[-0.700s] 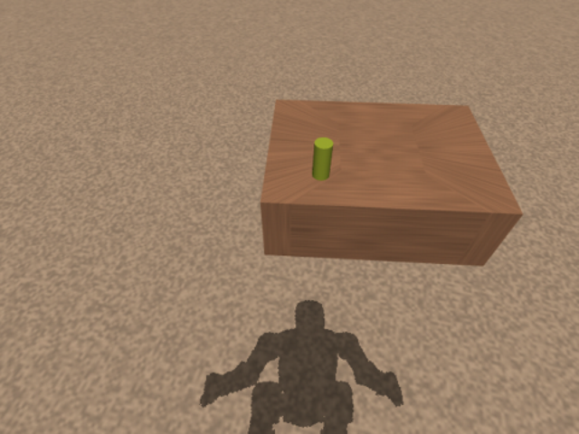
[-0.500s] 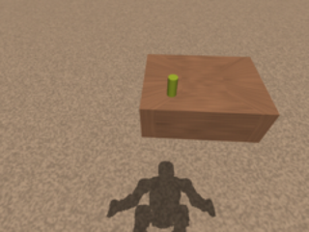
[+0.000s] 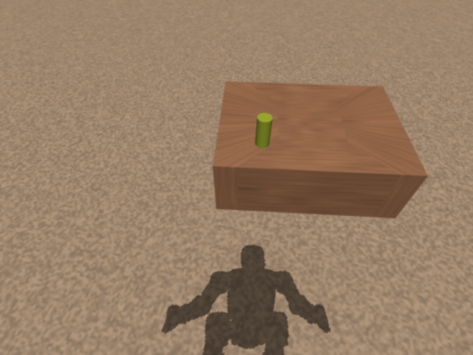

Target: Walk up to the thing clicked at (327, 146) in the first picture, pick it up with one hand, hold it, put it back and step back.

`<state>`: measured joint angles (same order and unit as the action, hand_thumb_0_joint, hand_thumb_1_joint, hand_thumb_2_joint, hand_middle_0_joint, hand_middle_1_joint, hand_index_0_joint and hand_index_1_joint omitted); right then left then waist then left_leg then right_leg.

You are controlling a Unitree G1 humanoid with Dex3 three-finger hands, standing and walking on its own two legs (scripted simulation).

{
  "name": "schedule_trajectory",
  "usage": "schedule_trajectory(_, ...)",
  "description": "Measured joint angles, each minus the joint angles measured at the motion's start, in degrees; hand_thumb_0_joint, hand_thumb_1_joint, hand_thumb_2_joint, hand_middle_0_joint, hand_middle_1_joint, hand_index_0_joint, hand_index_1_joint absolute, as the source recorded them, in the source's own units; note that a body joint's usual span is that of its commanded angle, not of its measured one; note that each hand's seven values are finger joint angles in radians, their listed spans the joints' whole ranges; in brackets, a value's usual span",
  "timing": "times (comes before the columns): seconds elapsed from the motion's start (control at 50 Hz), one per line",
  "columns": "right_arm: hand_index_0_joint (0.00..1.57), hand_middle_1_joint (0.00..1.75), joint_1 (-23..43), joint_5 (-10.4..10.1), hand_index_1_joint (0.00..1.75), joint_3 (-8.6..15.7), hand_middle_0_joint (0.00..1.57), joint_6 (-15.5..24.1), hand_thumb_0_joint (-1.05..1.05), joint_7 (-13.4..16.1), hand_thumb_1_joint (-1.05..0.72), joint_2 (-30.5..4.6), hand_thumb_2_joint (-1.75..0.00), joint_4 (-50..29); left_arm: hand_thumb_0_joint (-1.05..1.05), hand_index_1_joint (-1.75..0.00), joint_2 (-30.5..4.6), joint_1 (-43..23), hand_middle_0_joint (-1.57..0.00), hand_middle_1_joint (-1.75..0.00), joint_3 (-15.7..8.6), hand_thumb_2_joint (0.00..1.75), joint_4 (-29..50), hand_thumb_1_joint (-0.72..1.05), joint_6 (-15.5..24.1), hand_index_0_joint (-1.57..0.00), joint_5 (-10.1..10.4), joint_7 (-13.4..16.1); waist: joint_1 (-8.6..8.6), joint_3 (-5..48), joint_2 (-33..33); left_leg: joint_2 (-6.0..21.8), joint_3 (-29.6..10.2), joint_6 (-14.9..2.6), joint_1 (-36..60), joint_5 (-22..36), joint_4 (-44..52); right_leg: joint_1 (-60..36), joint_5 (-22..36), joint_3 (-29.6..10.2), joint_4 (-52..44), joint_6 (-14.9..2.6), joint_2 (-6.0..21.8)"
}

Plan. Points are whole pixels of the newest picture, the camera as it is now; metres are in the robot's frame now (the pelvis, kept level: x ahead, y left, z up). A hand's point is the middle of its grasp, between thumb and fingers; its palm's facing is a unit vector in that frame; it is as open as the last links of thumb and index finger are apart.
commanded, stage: stand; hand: right
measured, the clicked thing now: (263, 131) +1.09 -0.13 -0.38
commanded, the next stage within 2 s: walk up in 0.42 s
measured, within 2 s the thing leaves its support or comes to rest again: neither
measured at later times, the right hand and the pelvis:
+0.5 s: hand out of the picture +0.08 -0.25 -0.16, palm faces -0.03 +0.95 -0.32, open 7.4 cm; pelvis +0.01 +0.00 +0.00, yaw +0 degrees
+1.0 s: hand (335, 328) +0.20 -0.18 -0.14, palm faces -0.01 +0.93 -0.37, open 7.4 cm; pelvis +0.16 +0.09 -0.01, yaw +1 degrees
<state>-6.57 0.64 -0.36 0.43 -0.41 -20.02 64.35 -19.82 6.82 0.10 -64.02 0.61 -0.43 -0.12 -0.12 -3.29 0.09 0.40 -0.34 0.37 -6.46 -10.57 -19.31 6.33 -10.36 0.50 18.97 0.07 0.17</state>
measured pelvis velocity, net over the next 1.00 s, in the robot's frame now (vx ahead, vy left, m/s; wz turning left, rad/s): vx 0.16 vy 0.09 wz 0.02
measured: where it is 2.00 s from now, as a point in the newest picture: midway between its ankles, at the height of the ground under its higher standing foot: (218, 275)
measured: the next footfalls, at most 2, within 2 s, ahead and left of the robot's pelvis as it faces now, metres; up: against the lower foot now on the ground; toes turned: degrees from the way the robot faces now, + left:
left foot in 0.74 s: +0.18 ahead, +0.19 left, +0.00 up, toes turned +5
right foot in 1.20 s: +0.42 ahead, -0.05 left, +0.00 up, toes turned -3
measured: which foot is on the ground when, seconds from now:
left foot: down 0.00-0.52, up 0.54-0.72, down 0.74-1.00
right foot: down 0.00-0.78, up 0.80-1.00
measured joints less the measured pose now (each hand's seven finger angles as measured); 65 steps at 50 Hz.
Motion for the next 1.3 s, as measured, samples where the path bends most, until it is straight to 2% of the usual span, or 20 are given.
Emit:
schedule_trajectory(0.42, 0.2, 0.3, 0.2, 0.0, 0.3, -0.1, 0.2, 0.1, 0.01, 0.1, -0.91, 0.0, -0.9, -0.1, 0.0, -0.3, -0.1, 0.2, -0.2, -0.3, 0.0, 0.9, 0.1, 0.91, -0.2, -0.2, 0.0, 0.0, 0.14, 0.1, 0.2, -0.2, 0.2, -0.12, 0.4, -0.1, 0.4, -0.1, -0.3, -0.2, 0.0, 0.14, 0.2)
schedule_trajectory(0.5, 0.2, 0.3, -2.7, 1.1, 0.3, 2.0, 0.2, 0.1, 0.01, -1.9, -0.91, -0.7, -0.9, -2.5, 0.0, -0.3, -0.5, 2.8, -0.2, -0.3, -2.0, 0.9, 2.2, 0.9, 0.8, -0.2, -1.0, -1.7, 0.19, 1.9, 0.5, -0.5, -0.4, -2.43, -2.3, -11.3, -6.9, 1.9, -10.0, 0.0, 6.1, -1.8, 0.0)
schedule_trajectory(0.54, 0.2, 0.3, -4.1, 1.5, 0.3, 2.8, 0.2, -0.1, 0.01, -2.4, -0.91, -1.7, -0.9, -3.3, 0.0, -0.3, -1.0, 4.5, -0.2, -0.3, -2.9, 0.9, 3.4, 0.9, 1.5, -0.2, -1.3, -2.1, 0.31, 2.8, 1.0, -0.5, -0.6, -2.81, -4.4, -14.0, -11.5, 2.3, -9.7, 0.4, 6.9, -2.4, -0.1)
schedule_trajectory(0.58, 0.2, 0.3, -4.6, 1.8, 0.3, 3.5, 0.2, -0.4, 0.01, -2.5, -0.91, -2.6, -0.9, -3.8, 0.0, -0.3, -1.6, 5.7, -0.2, -0.3, -3.6, 0.9, 4.5, 0.9, 2.4, -0.2, -1.7, -2.1, 0.81, 2.0, 1.0, -0.5, -0.2, -2.5, -7.8, -14.6, -18.6, 1.4, -4.7, 0.8, 5.8, -1.88, 0.4)
schedule_trajectory(0.62, 0.2, 0.3, -4.7, 1.9, 0.3, 4.2, 0.2, -0.5, 0.01, -2.7, -0.91, -3.6, -0.9, -4.3, 0.0, -0.3, -1.8, 6.9, -0.2, -0.3, -4.1, 0.9, 5.2, 0.9, 2.8, -0.2, -1.6, -2.0, 1.54, 0.7, 1.8, 0.3, -0.8, -2.16, -10.8, -15.2, -22.7, -0.5, -5.3, 1.2, 4.5, -0.96, 0.4)
schedule_trajectory(0.68, 0.2, 0.3, -4.8, 1.8, 0.3, 5.0, 0.2, 0.0, 0.01, -3.6, -0.91, -4.3, -0.9, -5.8, 0.0, -0.3, -3.1, 9.2, -0.2, -0.3, -4.4, 0.9, 5.6, 0.9, 2.3, -0.2, -1.8, -2.2, 2.37, -0.3, 1.7, 1.9, -0.8, -1.79, -13.9, -14.9, -22.0, -3.0, -6.6, 1.2, 3.0, -0.42, 1.1)
schedule_trajectory(0.72, 0.2, 0.3, -5.1, 1.5, 0.3, 5.4, 0.2, 0.6, 0.01, -4.1, -0.91, -4.5, -0.9, -7.0, 0.0, -0.3, -4.4, 10.3, -0.2, -0.3, -4.6, 0.9, 5.7, 0.9, 1.7, -0.2, -1.7, -2.3, 2.34, -0.8, 1.0, 3.0, -0.4, -1.51, -14.2, -11.1, -17.9, -4.1, -8.2, 1.5, 3.7, 0.26, 2.1)
schedule_trajectory(0.76, 0.2, 0.3, -5.4, 1.6, 0.3, 6.0, 0.2, 1.6, 0.01, -4.2, -0.91, -4.5, -0.9, -8.1, 0.0, -0.3, -5.5, 11.1, -0.2, -0.3, -4.8, 0.9, 5.8, 0.9, 1.2, -0.2, -1.4, -2.4, 2.0, -1.2, -0.2, 2.7, 0.7, -0.76, -12.9, -2.1, -13.5, -3.7, -11.8, 1.4, 8.4, 0.65, 3.7)
schedule_trajectory(0.78, 0.2, 0.3, -5.3, 1.8, 0.3, 6.4, 0.2, 2.1, 0.01, -4.0, -0.91, -4.3, -0.9, -8.6, 0.0, -0.3, -5.9, 11.3, -0.2, -0.3, -4.9, 0.9, 5.9, 0.9, 0.9, -0.2, -1.2, -2.3, 2.05, -1.8, -1.4, 1.7, 2.0, -0.66, -12.3, -0.1, -14.1, -1.9, -13.6, 0.6, 14.0, -0.29, 5.2)
schedule_trajectory(0.8, 0.2, 0.3, -5.3, 2.1, 0.3, 6.7, 0.2, 2.5, 0.01, -3.7, -0.91, -4.0, -0.9, -9.2, 0.0, -0.3, -5.9, 11.5, -0.2, -0.3, -4.8, 0.9, 5.8, 0.9, 0.6, -0.2, -1.0, -2.1, 1.82, -2.0, -2.0, 1.2, 2.8, -0.83, -12.1, -1.6, -15.6, 1.0, -15.6, -1.6, 21.4, -1.16, 5.0)
schedule_trajectory(0.84, 0.2, 0.3, -6.1, 1.8, 0.3, 6.5, 0.2, 2.9, 0.01, -3.4, -0.91, -3.3, -0.9, -10.3, 0.01, -0.3, -5.6, 11.3, -0.2, -0.3, -4.3, 0.9, 5.7, 0.91, -0.1, -0.2, -0.8, -1.9, 0.48, -1.6, -1.8, 1.0, 2.8, -1.65, -10.8, -4.3, -16.2, 6.7, -17.9, -4.1, 34.0, -2.51, 2.1)
schedule_trajectory(0.9, 0.2, 0.3, -8.0, 1.1, 0.3, 5.4, 0.2, 2.6, 0.01, -3.1, -0.91, -2.1, -0.9, -10.6, 0.01, -0.3, -5.6, 10.7, -0.2, -0.3, -3.5, 0.9, 6.7, 0.91, 0.4, -0.2, -0.1, -2.3, -0.28, -0.9, -2.3, 0.5, 3.2, -2.23, -6.4, -4.6, -12.0, 13.6, -13.7, -4.2, 41.1, -3.18, 0.6)
schedule_trajectory(0.96, 0.2, 0.3, -9.9, 0.7, 0.3, 4.4, 0.2, 3.0, 0.01, -2.9, -0.91, -1.2, -0.9, -11.0, 0.0, -0.3, -5.7, 10.1, -0.2, -0.3, -3.4, 0.9, 8.0, 0.91, 1.2, -0.2, 0.2, -2.8, -0.67, -0.6, -3.2, -0.5, 4.0, -2.24, -1.9, -4.3, -7.6, 18.3, -8.4, -3.8, 38.6, -2.03, 1.6)
schedule_trajectory(1.04, 0.2, 0.3, -12.1, 0.7, 0.3, 3.9, 0.2, 3.4, 0.01, -2.9, -0.91, -1.1, -0.9, -11.8, 0.0, -0.3, -5.2, 9.0, -0.2, -0.3, -3.4, 0.9, 9.4, 0.91, 1.2, -0.2, -0.1, -3.5, -1.06, -0.9, -3.0, -1.6, 4.9, -2.66, 3.0, -5.5, -4.0, 21.4, -4.2, -2.5, 30.4, -0.43, 3.4)
schedule_trajectory(1.12, 0.2, 0.3, -13.7, 0.5, 0.3, 3.9, 0.21, 3.4, 0.01, -2.9, -0.9, -2.0, -0.9, -13.0, 0.0, -0.3, -4.3, 7.5, -0.2, -0.3, -3.4, 0.9, 10.6, 0.91, 1.0, -0.2, -0.5, -4.4, -1.54, -1.7, -1.7, -2.0, 5.6, -2.21, 6.2, -8.5, -3.6, 21.3, -0.2, -0.6, 20.7, -0.86, 4.6)
schedule_trajectory(1.18, 0.2, 0.3, -14.5, 0.3, 0.3, 4.0, 0.21, 3.0, 0.01, -2.7, -0.9, -2.7, -0.9, -13.8, 0.0, -0.3, -3.6, 6.4, -0.2, -0.3, -3.5, 0.9, 11.6, 0.91, 1.4, -0.2, -0.6, -4.4, -2.08, -1.9, -0.3, -1.7, 5.9, -1.33, 7.4, -12.4, -6.0, 19.1, 1.4, 0.8, 15.7, -1.95, 4.1)
schedule_trajectory(1.22, 0.2, 0.3, -15.1, 0.1, 0.3, 4.0, 0.21, 2.6, 0.01, -2.3, -0.9, -3.2, -0.9, -14.3, 0.0, -0.3, -3.1, 5.6, -0.2, -0.3, -3.7, 0.9, 12.2, 0.91, 2.0, -0.2, -0.6, -4.1, -2.29, -2.0, 1.6, -0.1, 5.4, -0.86, 7.0, -16.6, -10.8, 16.9, 3.5, 1.9, 14.1, -2.24, 2.4)
schedule_trajectory(1.24, 0.2, 0.3, -14.9, 0.0, 0.3, 4.1, 0.2, 2.2, 0.01, -2.1, -0.91, -3.5, -0.9, -14.2, 0.0, -0.3, -2.4, 4.9, -0.2, -0.3, -3.9, 0.9, 12.6, 0.91, 2.5, -0.2, -0.7, -3.8, -2.32, -2.7, 3.3, 1.6, 4.6, -1.39, 5.5, -18.0, -16.0, 16.3, 2.4, 3.1, 15.3, -2.14, 1.2)
schedule_trajectory(1.26, 0.2, 0.3, -14.6, -0.1, 0.3, 3.9, 0.2, 1.8, 0.01, -1.8, -0.91, -3.2, -0.9, -14.2, 0.0, -0.3, -2.2, 4.5, -0.2, -0.3, -3.9, 0.9, 13.5, 0.91, 3.0, -0.2, -0.7, -3.5, -2.2, -3.1, 3.8, 1.9, 3.1, -1.92, 2.8, -18.0, -23.2, 16.0, 0.6, 3.7, 16.8, -2.15, 0.8)
schedule_trajectory(1.3, 0.2, 0.3, -14.0, -0.2, 0.3, 3.0, 0.2, 1.3, 0.01, -1.6, -0.91, -2.5, -0.9, -14.1, 0.0, -0.3, -2.0, 4.3, -0.2, -0.3, -3.8, 0.9, 15.1, 0.91, 3.8, -0.2, -0.2, -3.0, -1.1, -3.4, 2.8, -0.1, 1.5, -2.44, -3.2, -18.7, -37.0, 14.9, -2.0, 3.5, 18.0, -2.49, 1.3)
